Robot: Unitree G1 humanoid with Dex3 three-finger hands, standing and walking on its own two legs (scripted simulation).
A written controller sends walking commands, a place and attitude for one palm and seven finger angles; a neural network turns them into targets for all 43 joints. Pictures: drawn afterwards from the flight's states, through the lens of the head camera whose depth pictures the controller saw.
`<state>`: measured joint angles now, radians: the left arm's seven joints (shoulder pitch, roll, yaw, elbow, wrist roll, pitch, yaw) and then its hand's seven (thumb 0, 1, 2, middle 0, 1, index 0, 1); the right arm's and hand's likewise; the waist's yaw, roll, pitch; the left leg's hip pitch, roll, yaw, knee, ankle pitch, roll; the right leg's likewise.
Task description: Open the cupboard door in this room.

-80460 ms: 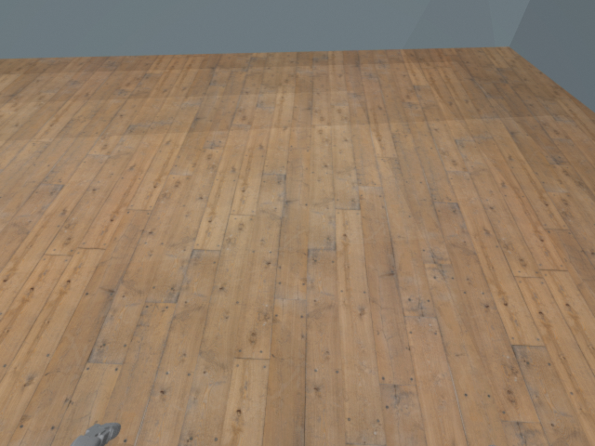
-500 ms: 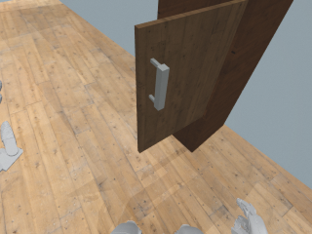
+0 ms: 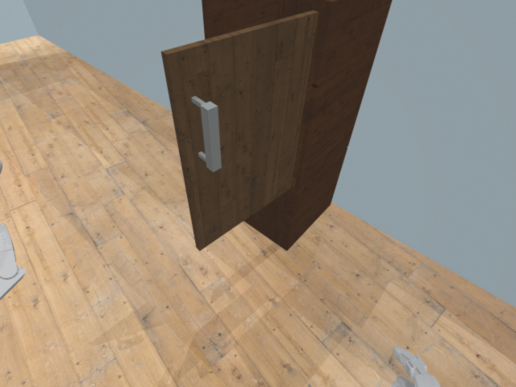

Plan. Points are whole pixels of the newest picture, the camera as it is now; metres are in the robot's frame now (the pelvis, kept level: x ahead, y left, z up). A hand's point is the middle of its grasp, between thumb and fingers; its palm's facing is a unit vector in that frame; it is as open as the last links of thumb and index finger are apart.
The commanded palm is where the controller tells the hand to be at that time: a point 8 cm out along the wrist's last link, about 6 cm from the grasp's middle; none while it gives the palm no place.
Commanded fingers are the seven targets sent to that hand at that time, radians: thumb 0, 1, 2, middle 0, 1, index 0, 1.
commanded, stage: stop stepping back and stand still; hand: left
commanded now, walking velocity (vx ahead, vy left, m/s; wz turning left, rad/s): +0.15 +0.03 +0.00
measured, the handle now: (205, 134) +0.58 +0.14 +0.09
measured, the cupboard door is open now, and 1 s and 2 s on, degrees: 84 84 84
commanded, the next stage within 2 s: let the arm hang, fingers relaxed in 1.10 s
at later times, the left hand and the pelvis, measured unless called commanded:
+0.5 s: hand out of the picture +0.15 +0.27 +0.17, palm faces +0.47 -0.75 -0.47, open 7.4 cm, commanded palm +0.09 +0.31 +0.19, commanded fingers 0.00 0.90 0.90 -0.20 -0.30 -0.20 -0.30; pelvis -0.04 +0.00 +0.01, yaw +1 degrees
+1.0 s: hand out of the picture +0.11 +0.30 +0.16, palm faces +0.45 -0.78 -0.44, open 7.4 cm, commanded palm +0.05 +0.33 +0.19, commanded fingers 0.00 0.90 0.90 -0.20 -0.30 -0.20 -0.30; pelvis -0.09 +0.03 +0.02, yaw +2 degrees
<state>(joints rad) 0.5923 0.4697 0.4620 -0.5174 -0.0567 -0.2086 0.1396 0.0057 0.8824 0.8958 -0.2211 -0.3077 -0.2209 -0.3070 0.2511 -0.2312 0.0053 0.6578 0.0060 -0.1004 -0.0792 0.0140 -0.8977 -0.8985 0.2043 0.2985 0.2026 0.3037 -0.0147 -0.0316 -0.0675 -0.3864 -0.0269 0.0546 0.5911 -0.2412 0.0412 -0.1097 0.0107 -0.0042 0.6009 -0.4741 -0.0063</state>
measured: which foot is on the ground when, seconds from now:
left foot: down 0.00-0.16, up 0.18-0.40, down 0.42-1.00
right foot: down 0.00-1.00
